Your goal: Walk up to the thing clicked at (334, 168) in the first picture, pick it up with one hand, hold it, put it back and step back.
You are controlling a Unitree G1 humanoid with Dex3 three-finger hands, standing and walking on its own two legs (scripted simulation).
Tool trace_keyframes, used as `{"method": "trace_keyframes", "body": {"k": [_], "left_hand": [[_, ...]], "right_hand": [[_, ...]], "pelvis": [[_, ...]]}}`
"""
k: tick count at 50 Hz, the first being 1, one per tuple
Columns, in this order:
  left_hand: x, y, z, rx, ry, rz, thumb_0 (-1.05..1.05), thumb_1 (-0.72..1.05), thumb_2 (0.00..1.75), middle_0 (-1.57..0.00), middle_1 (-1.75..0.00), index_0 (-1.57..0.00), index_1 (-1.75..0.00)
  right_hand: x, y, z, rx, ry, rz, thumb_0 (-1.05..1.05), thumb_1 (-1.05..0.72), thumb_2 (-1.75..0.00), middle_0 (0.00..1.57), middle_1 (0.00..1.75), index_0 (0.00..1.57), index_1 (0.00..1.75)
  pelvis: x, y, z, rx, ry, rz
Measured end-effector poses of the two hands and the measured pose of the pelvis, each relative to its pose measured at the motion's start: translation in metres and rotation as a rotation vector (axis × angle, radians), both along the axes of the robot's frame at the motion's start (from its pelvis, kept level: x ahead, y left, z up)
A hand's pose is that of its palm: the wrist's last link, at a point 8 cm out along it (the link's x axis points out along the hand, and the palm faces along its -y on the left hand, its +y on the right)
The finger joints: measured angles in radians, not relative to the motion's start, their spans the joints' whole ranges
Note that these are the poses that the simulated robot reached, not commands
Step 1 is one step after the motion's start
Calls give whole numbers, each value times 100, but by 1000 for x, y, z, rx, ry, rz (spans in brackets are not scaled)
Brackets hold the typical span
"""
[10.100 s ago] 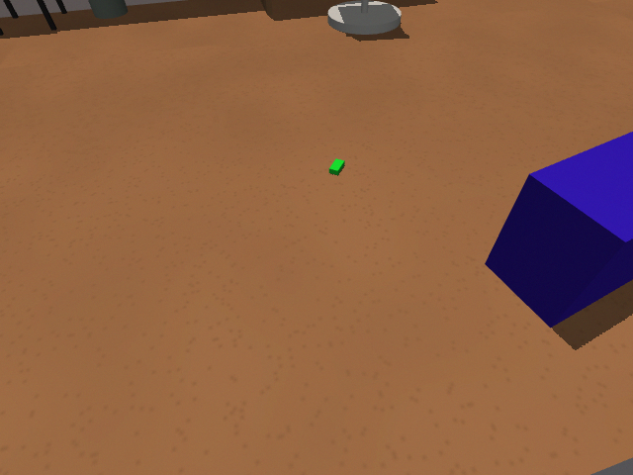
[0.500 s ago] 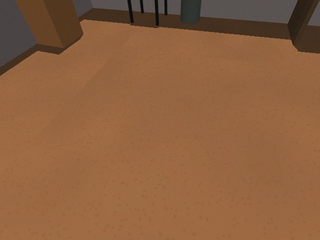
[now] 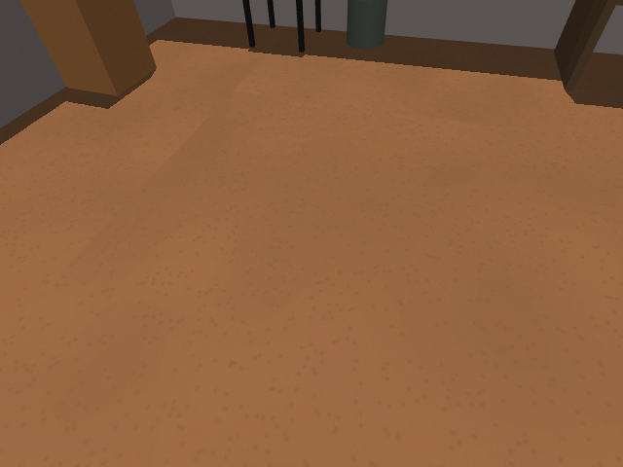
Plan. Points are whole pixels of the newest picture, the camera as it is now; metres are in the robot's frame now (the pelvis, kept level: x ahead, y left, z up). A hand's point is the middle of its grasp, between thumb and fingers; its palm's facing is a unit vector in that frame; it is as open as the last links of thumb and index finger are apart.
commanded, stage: stand
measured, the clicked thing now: out of the picture +0.12 -0.89 -0.77
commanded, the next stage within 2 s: walk up in 0.44 s
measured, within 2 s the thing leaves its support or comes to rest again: neither
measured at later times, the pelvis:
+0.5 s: pelvis +0.00 -0.01 +0.00, yaw -4 degrees
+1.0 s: pelvis -0.03 +0.10 +0.00, yaw -35 degrees
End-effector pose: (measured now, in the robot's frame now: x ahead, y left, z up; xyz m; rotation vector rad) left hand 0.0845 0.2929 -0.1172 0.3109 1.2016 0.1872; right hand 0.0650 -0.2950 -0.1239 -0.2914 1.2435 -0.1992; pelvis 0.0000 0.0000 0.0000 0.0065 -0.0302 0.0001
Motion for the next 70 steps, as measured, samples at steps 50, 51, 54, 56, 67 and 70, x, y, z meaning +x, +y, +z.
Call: {"method": "trace_keyframes", "body": {"k": [50,51,54,56,67,70], "left_hand": [[136,40,12,48,-26,-664,1,91,90,-20,-30,-20,-30],[141,35,13,51,-26,-689,1,91,90,-20,-30,-20,-30],[157,14,16,57,-37,-771,1,91,90,-20,-30,-20,-30],[167,-5,17,61,-54,-825,1,91,90,-20,-30,-20,-30],[189,-108,19,12,-192,-1011,1,90,90,-21,-30,-20,-30],[197,-122,15,2,-186,-1043,1,90,90,-21,-30,-20,-30]], "right_hand": [[-210,88,41,-129,-108,-568,0,-90,-90,20,30,20,30],[-220,92,41,-128,-108,-586,0,-90,-90,20,30,20,30],[-255,106,38,-123,-93,-645,0,-90,-90,20,30,20,30],[-279,114,34,-116,-69,-689,0,-90,-90,20,30,20,30],[-341,141,-3,-47,-7,-919,1,-90,-90,20,30,20,30],[-329,143,-4,-49,-35,-932,1,-90,-90,20,30,20,30]], "pelvis": [[-35,103,-3,-51,30,-610],[-35,103,-3,-50,35,-629],[-36,103,-5,-43,46,-683],[-38,100,-7,-36,51,-717],[-35,74,-21,-34,10,-896],[-25,69,-23,-34,4,-936]]}}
